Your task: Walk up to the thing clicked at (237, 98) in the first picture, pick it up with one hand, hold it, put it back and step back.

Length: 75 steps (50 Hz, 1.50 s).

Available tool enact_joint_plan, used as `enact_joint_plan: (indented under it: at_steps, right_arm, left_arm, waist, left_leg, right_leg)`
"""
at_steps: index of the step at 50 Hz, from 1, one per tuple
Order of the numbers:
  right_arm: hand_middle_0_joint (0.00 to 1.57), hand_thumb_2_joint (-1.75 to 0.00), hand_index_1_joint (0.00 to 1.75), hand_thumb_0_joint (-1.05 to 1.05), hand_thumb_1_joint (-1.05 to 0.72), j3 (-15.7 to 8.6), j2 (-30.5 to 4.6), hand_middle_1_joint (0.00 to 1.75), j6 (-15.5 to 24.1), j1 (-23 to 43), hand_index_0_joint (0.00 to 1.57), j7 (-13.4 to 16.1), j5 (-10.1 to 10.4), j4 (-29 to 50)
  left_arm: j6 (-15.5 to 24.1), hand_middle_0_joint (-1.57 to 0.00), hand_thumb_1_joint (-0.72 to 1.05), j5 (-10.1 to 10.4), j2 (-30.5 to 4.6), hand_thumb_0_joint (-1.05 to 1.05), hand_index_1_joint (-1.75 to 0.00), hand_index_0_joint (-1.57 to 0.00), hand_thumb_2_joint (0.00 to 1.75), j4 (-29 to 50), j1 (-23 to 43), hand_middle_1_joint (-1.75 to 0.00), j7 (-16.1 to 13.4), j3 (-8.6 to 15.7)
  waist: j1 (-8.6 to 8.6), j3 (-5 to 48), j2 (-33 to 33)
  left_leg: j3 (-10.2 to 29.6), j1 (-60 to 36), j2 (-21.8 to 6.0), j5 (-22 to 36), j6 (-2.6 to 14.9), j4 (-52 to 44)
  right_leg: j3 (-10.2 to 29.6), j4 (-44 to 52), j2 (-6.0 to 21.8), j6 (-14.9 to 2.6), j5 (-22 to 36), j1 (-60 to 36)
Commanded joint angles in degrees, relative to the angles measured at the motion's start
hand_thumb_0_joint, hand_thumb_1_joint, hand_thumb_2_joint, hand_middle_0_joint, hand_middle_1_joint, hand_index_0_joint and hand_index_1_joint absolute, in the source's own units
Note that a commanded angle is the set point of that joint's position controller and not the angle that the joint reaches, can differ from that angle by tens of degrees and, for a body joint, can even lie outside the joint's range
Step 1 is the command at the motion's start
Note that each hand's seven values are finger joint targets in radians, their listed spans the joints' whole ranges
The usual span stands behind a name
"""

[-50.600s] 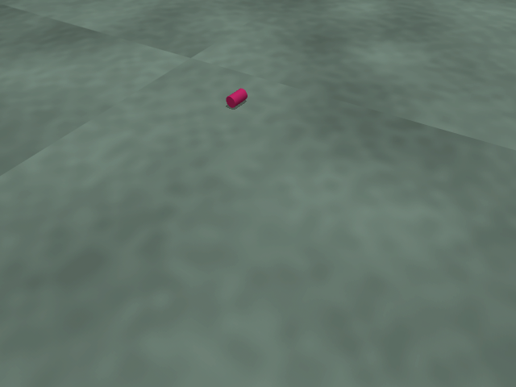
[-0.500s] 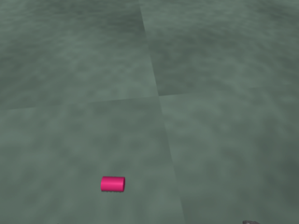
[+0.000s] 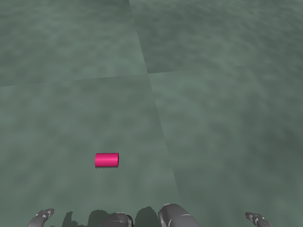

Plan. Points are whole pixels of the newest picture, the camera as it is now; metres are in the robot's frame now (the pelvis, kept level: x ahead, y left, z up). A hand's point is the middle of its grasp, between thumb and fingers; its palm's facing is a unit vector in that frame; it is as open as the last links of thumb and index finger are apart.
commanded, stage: step back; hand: left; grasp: from above
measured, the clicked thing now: (107, 159) +0.50 +0.23 -0.72
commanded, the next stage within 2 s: none
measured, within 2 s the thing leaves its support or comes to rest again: neither
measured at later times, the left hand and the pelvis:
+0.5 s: hand out of the picture -0.03 +0.21 -0.13, palm faces +0.00 -0.91 -0.42, open 7.4 cm; pelvis -0.14 -0.06 +0.00, yaw +0 degrees
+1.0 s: hand out of the picture -0.25 +0.19 -0.16, palm faces +0.01 -0.91 -0.42, open 7.4 cm; pelvis -0.32 -0.09 -0.02, yaw +0 degrees
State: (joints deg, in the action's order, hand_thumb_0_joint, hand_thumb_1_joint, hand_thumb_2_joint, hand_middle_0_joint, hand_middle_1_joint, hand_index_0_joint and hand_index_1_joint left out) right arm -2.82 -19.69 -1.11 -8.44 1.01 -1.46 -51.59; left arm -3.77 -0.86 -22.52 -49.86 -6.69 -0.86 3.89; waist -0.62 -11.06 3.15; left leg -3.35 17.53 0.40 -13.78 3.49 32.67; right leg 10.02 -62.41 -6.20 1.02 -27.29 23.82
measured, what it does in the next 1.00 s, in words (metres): walks backwards: right foot, then left foot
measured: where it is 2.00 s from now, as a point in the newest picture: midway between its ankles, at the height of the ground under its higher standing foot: outside the picture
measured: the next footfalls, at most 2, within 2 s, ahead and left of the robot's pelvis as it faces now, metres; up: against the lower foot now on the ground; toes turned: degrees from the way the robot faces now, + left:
right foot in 0.20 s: -0.05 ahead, -0.15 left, +0.00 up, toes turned +0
left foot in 0.60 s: -0.17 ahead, +0.06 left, +0.00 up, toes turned +0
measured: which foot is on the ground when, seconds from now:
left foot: down 0.00-0.24, up 0.26-0.58, down 0.60-1.00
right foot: up 0.00-0.18, down 0.20-0.64, up 0.66-0.94, down 0.96-1.00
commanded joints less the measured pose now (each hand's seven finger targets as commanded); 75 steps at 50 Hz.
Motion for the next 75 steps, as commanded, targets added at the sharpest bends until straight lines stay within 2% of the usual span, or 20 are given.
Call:
enact_joint_plan:
  at_steps: [1,9,12,13,17,24,30,33,37,45,48,50,51,52,55,64,66,69,72,75]
  right_arm:
    - [0.2,-0.9,0.3,0.0,-0.9,-4.68,-16.38,0.3,1.21,-3.23,0.2,1.15,-0.01,4.69]
    - [0.2,-0.9,0.3,0.0,-0.9,-4.44,-17.7,0.3,-0.05,3.94,0.2,0.31,0.31,6.99]
    - [0.2,-0.9,0.3,0.0,-0.9,-3.14,-12.56,0.3,-0.53,4.56,0.2,0.54,1.33,7.28]
    - [0.2,-0.9,0.3,0.0,-0.9,-4.2,-14.36,0.3,-0.81,3.98,0.2,1.14,0.77,6.27]
    - [0.2,-0.9,0.3,0.0,-0.9,-2.73,-12.94,0.3,-0.5,-3.25,0.2,0.76,1.72,2.62]
    - [0.2,-0.9,0.3,0.0,-0.9,-1.61,-12.68,0.3,0.8,-2.18,0.2,1.45,1.14,5.29]
    - [0.2,-0.9,0.3,0.0,-0.9,-3.07,-13.31,0.3,0.88,-10.38,0.2,0.71,0.12,2.53]
    - [0.2,-0.9,0.3,0.0,-0.9,-5.65,-24.42,0.3,0.61,-3.31,0.2,0.05,-1.0,6.0]
    - [0.2,-0.9,0.3,0.0,-0.9,-3.11,-16.26,0.3,1.47,3.92,0.2,0.99,-1.26,7.92]
    - [0.2,-0.9,0.3,0.0,-0.9,-4.08,-16.73,0.3,-0.17,-0.38,0.2,0.47,-0.19,7.49]
    - [0.2,-0.9,0.3,0.0,-0.9,-3.63,-16.19,0.3,-1.64,2.7,0.2,-0.02,0.8,7.81]
    - [0.2,-0.9,0.3,0.0,-0.9,-2.48,-11.92,0.3,-1.55,2.82,0.2,-0.09,1.4,9.53]
    - [0.2,-0.9,0.3,0.0,-0.9,-3.31,-13.06,0.3,-2.03,4.36,0.2,0.9,0.85,9.52]
    - [0.2,-0.9,0.3,0.0,-0.9,-4.53,-15.73,0.3,-2.04,3.52,0.2,0.88,1.18,8.85]
    - [0.2,-0.9,0.3,0.0,-0.9,-3.24,-13.52,0.3,-1.76,-0.53,0.2,0.47,1.6,5.94]
    - [0.2,-0.9,0.3,0.0,-0.9,-3.06,-12.22,0.3,-0.55,-5.9,0.2,0.53,-0.06,5.77]
    - [0.2,-0.9,0.3,0.0,-0.9,-4.26,-13.62,0.3,-0.66,-7.24,0.2,0.25,-0.57,4.2]
    - [0.2,-0.9,0.3,0.0,-0.9,-5.81,-23.99,0.3,-1.23,-0.98,0.2,-1.04,-1.46,7.41]
    - [0.2,-0.9,0.3,0.0,-0.9,-3.47,-15.85,0.3,-1.02,5.02,0.2,-0.34,-1.84,8.75]
    - [0.2,-0.9,0.3,0.0,-0.9,-3.38,-14.69,0.3,-0.68,2.12,0.2,-0.49,-0.91,7.19]
  left_arm:
    - [1.47,-0.2,0.9,-0.39,-9.91,0.0,-0.3,-0.2,0.9,5.33,-0.86,-0.3,-0.74,3.33]
    - [1.86,-0.2,0.9,-0.82,-8.87,0.0,-0.3,-0.2,0.9,1.55,-12.53,-0.3,0.76,4.26]
    - [2.31,-0.2,0.9,-1.42,-18.02,0.0,-0.3,-0.2,0.9,5.14,-6.31,-0.3,0.6,6.31]
    - [2.44,-0.2,0.9,-2.19,-19.46,0.0,-0.3,-0.2,0.9,7.46,-1.78,-0.3,0.27,6.3]
    - [2.99,-0.2,0.9,-1.45,-10.95,0.0,-0.3,-0.2,0.9,9.47,4.69,-0.3,-0.34,4.39]
    - [2.3,-0.2,0.9,-1.34,-10.5,0.0,-0.3,-0.2,0.9,9.31,-6.62,-0.3,-1.03,4.79]
    - [0.8,-0.2,0.9,-0.36,-11.88,0.0,-0.3,-0.2,0.9,10.88,-1.41,-0.3,-0.35,3.71]
    - [1.05,-0.2,0.9,-0.67,-11.29,0.0,-0.3,-0.2,0.9,12.27,4.6,-0.3,-0.74,4.55]
    - [0.74,-0.2,0.9,0.41,-9.67,0.0,-0.3,-0.2,0.9,7.33,-3.82,-0.3,0.03,4.45]
    - [2.87,-0.2,0.9,-0.16,-8.06,0.0,-0.3,-0.2,0.9,5.77,-6.47,-0.3,-0.39,3.2]
    - [3.67,-0.2,0.9,-1.02,-8.95,0.0,-0.3,-0.2,0.9,1.68,-10.79,-0.3,-0.81,3.39]
    - [3.77,-0.2,0.9,-1.88,-16.87,0.0,-0.3,-0.2,0.9,2.9,-9.52,-0.3,-0.36,5.51]
    - [3.51,-0.2,0.9,-2.29,-22.87,0.0,-0.3,-0.2,0.9,5.37,-4.51,-0.3,-0.46,6.4]
    - [3.7,-0.2,0.9,-1.7,-20.83,0.0,-0.3,-0.2,0.9,6.74,-0.85,-0.3,-0.8,6.07]
    - [3.81,-0.2,0.9,-1.43,-13.5,0.0,-0.3,-0.2,0.9,7.48,2.74,-0.3,-1.09,4.41]
    - [2.15,-0.2,0.9,-0.6,-13.76,0.0,-0.3,-0.2,0.9,8.4,-2.32,-0.3,-2.23,4.41]
    - [1.4,-0.2,0.9,0.04,-12.3,0.0,-0.3,-0.2,0.9,8.57,-2.74,-0.3,-1.86,2.95]
    - [1.54,-0.2,0.9,-0.26,-12.39,0.0,-0.3,-0.2,0.9,8.94,2.58,-0.3,-3.02,3.37]
    - [1.22,-0.2,0.9,0.95,-11.71,0.0,-0.3,-0.2,0.9,5.46,-2.46,-0.3,-2.12,3.2]
    - [2.0,-0.2,0.9,0.25,-10.3,0.0,-0.3,-0.2,0.9,4.21,-4.48,-0.3,-1.2,3.15]
  waist:
    - [-2.17,13.37,-9.47]
    - [2.98,16.4,-11.05]
    - [3.71,9.32,12.27]
    - [3.34,5.5,13.04]
    - [-1.69,5.63,4.93]
    - [4.86,15.29,6.61]
    - [-0.06,17.21,3.87]
    - [-3.04,10.09,-20.29]
    - [3.68,8.36,-8.66]
    - [0.06,15.28,-16.64]
    - [1.93,16.77,-13.12]
    - [2.11,13.71,6.89]
    - [4.93,10.82,16.34]
    - [2.75,7.16,13.24]
    - [-0.75,7.17,4.06]
    - [1.72,17.25,9.51]
    - [0.97,17.54,4.96]
    - [-2.46,13.56,-19.23]
    - [2.25,10.68,-11.32]
    - [1.8,10.34,-10.89]
  left_leg:
    - [17.87,-16.1,-18.22,27.4,11.49,-6.59]
    - [12.75,-2.01,-14.23,7.52,4.22,-3.21]
    - [5.47,11.16,5.18,-20.06,-4.31,22.7]
    - [10.55,7.28,3.62,-22.0,-4.49,33.09]
    - [12.38,9.33,7.64,-11.7,-3.75,36.24]
    - [9.31,13.73,2.98,-17.31,-5.86,17.49]
    - [4.78,-6.64,0.35,4.2,-1.58,-9.16]
    - [36.48,3.48,-25.5,6.47,15.75,-17.31]
    - [16.49,2.26,-14.44,22.15,9.14,-10.3]
    - [15.61,-15.7,-13.91,23.39,9.07,-1.63]
    - [12.78,-6.67,-9.83,16.21,4.54,4.3]
    - [9.0,14.35,3.33,-11.97,-1.65,15.75]
    - [10.88,10.02,4.15,-22.07,-3.57,29.69]
    - [15.54,6.47,1.56,-20.59,-3.47,36.06]
    - [13.44,10.31,6.87,-13.05,-3.33,37.01]
    - [6.3,1.94,-0.06,-9.48,-3.37,-1.82]
    - [7.59,-7.51,-0.35,6.4,-2.14,-10.98]
    - [35.99,3.11,-22.81,15.24,15.12,-14.77]
    - [17.77,1.55,-12.92,22.58,9.59,-9.21]
    - [16.83,-3.1,-10.63,8.7,7.67,-9.48]
  right_leg:
    - [-1.1,3.98,2.42,0.61,-3.41,3.97]
    - [-8.38,33.32,4.96,-2.78,11.19,-15.37]
    - [20.36,46.99,25.35,-15.59,7.79,-5.02]
    - [25.96,49.26,29.78,-19.83,7.64,5.55]
    - [1.58,41.71,15.21,-9.17,24.79,-2.9]
    - [6.15,34.31,20.86,-14.41,39.95,-29.04]
    - [1.18,29.6,17.07,-7.31,28.41,-14.75]
    - [-5.52,2.28,3.04,-0.89,-9.35,0.76]
    - [0.46,-11.8,-0.56,-2.09,-1.37,2.0]
    - [-6.34,25.63,5.78,0.42,-0.43,-2.01]
    - [-9.42,43.17,4.34,-0.57,18.2,-14.12]
    - [12.77,41.99,18.85,-7.43,18.67,-18.23]
    - [24.52,46.15,30.38,-17.62,17.69,-2.09]
    - [24.48,47.11,31.13,-17.92,16.42,5.86]
    - [2.49,37.49,18.06,-10.46,31.02,-4.31]
    - [3.03,26.57,20.82,-10.75,42.14,-21.56]
    - [-0.09,22.55,16.31,-6.41,32.91,-13.06]
    - [-4.61,-4.36,2.92,-1.08,-12.57,-1.53]
    - [-1.35,-11.77,0.93,-1.99,-3.93,0.87]
    - [-3.94,-1.09,2.13,-1.38,-1.52,0.78]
